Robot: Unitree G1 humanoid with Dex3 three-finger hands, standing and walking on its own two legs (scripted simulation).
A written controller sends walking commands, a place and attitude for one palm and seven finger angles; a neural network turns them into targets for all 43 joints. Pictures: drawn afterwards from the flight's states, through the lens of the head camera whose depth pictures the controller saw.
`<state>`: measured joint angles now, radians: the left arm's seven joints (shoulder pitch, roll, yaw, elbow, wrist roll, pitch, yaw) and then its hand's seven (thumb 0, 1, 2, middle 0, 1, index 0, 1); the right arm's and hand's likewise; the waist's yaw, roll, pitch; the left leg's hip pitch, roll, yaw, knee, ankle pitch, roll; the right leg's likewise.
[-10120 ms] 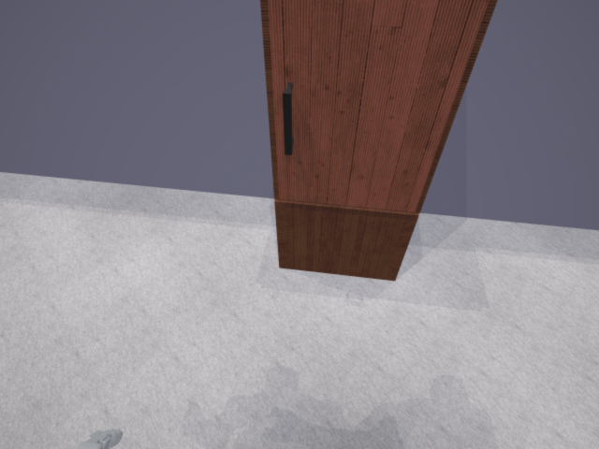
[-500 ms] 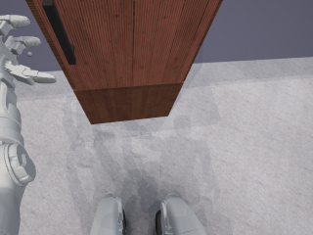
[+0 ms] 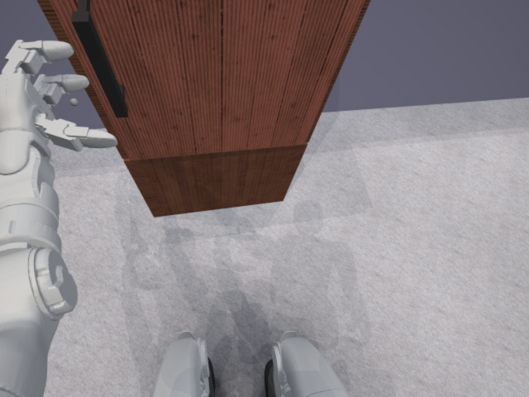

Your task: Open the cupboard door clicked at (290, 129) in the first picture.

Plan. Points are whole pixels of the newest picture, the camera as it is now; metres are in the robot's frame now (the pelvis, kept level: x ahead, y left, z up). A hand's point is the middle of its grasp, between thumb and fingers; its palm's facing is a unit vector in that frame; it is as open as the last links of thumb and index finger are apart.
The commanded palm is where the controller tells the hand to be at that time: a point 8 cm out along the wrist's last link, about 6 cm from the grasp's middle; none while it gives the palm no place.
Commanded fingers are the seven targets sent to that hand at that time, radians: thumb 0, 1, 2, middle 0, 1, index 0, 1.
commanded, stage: slide the fingers in behind the handle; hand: left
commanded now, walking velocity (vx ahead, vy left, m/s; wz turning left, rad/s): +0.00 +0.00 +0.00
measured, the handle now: (105, 62) +0.59 +0.19 +0.07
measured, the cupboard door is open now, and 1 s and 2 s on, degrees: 0 0 0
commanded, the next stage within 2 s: close the thumb around the handle in 1.12 s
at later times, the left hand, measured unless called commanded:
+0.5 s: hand (108, 96) +0.53 +0.18 +0.06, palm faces +0.11 -0.99 +0.00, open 14.0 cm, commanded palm +0.50 +0.22 +0.06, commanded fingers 0.00 -0.50 0.30 -0.30 -1.20 -0.30 -1.20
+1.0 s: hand (120, 98) +0.53 +0.17 +0.06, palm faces +0.11 -0.99 +0.00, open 14.0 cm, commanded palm +0.50 +0.20 +0.06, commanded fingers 0.00 -0.50 0.30 -0.30 -1.20 -0.30 -1.20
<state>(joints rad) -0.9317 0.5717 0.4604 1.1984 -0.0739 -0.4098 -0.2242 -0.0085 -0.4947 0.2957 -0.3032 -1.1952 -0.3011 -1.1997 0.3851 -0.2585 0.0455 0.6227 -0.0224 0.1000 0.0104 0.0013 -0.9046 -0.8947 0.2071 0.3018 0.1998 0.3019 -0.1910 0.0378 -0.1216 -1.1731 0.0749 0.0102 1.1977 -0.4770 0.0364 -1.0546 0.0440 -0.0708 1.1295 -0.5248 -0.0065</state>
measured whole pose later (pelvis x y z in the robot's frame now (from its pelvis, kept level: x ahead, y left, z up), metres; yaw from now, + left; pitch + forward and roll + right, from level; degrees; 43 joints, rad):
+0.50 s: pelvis +0.00 +0.00 +0.00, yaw +0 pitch +26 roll -4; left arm -0.96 0.48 0.41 1.20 -0.05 -0.44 -0.11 -0.01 -0.49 0.30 -0.30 -1.20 -0.30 -1.20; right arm 0.38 -0.25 0.03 0.62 -0.04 0.10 0.03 0.00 -0.91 -0.89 0.21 0.30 0.20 0.30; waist -0.20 0.05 -0.13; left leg -1.18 0.07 0.01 1.20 -0.48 0.03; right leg -1.06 0.04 -0.07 1.15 -0.53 -0.01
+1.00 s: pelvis +0.00 -0.01 +0.00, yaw +1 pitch +26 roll -4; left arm -0.96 0.45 0.39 1.21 -0.05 -0.46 -0.09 -0.01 -0.50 0.30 -0.29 -1.19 -0.29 -1.20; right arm 0.37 -0.26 0.02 0.63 -0.04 0.09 0.03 0.00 -0.91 -0.89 0.21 0.30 0.20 0.30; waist -0.19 0.04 -0.13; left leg -1.17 0.07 0.00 1.20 -0.48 0.02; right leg -1.06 0.04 -0.08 1.15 -0.54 -0.02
